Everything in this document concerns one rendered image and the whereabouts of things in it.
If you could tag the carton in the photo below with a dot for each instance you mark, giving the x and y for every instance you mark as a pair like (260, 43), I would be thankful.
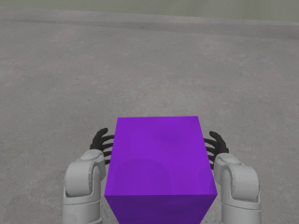
(159, 171)

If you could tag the right robot forearm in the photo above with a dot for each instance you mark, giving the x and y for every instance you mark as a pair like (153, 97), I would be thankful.
(240, 190)

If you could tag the robot left hand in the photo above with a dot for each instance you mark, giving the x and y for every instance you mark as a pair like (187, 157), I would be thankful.
(99, 140)

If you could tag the robot right hand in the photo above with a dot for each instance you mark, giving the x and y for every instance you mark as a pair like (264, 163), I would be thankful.
(219, 147)

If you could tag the left robot forearm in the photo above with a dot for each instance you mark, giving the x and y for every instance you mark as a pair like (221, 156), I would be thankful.
(82, 189)

